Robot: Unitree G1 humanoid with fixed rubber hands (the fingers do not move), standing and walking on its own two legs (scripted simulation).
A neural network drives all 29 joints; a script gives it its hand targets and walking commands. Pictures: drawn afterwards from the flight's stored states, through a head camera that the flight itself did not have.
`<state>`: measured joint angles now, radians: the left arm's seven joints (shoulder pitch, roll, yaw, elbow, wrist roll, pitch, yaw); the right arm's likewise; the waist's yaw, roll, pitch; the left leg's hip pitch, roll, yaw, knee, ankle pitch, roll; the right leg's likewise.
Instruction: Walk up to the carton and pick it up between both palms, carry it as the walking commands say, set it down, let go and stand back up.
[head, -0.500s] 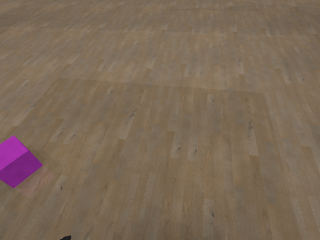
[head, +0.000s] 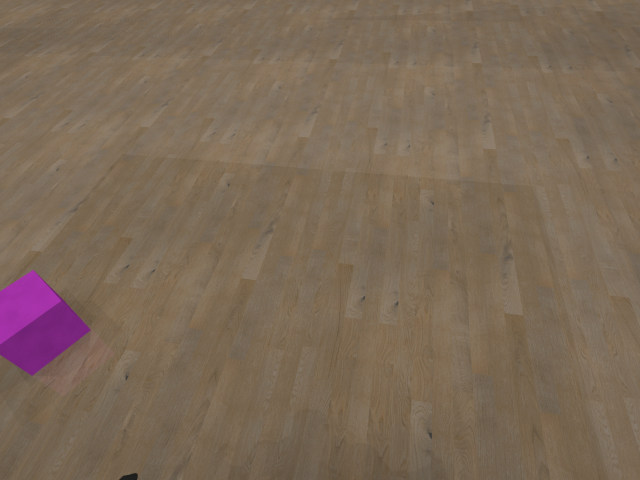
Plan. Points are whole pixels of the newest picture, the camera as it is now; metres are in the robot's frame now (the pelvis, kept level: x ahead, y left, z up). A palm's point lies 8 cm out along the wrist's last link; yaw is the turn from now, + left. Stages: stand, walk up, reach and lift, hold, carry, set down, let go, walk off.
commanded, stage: walk up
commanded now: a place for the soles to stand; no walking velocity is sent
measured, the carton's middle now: (32, 321) +0.72 +1.10 -0.68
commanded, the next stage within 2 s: none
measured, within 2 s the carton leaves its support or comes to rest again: neither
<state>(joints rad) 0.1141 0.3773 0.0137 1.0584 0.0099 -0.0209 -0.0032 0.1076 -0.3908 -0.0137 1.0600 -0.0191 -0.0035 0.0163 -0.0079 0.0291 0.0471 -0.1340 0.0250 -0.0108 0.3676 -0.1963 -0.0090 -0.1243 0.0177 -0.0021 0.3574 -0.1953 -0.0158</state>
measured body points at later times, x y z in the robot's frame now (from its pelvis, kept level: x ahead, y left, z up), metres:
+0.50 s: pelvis +0.05 +0.11 -0.03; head +0.05 +0.11 +0.42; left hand -0.02 +0.47 -0.11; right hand +0.30 -0.13 -0.11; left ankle +0.09 +0.24 -0.75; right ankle +0.13 +0.00 -0.72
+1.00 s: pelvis +0.11 +0.25 -0.03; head +0.11 +0.25 +0.42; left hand -0.10 +0.57 -0.10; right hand +0.46 +0.11 -0.09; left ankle +0.09 +0.41 -0.75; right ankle +0.18 +0.09 -0.71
